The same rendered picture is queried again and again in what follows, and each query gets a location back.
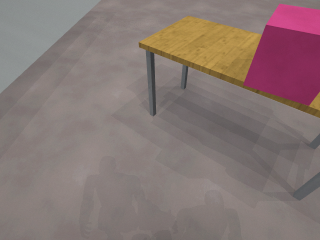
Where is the carton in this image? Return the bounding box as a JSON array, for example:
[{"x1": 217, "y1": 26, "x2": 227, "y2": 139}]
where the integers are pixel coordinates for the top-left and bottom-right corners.
[{"x1": 243, "y1": 4, "x2": 320, "y2": 106}]

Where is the table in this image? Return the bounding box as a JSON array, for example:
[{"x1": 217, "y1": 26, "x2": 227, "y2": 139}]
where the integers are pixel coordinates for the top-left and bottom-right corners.
[{"x1": 138, "y1": 15, "x2": 320, "y2": 201}]

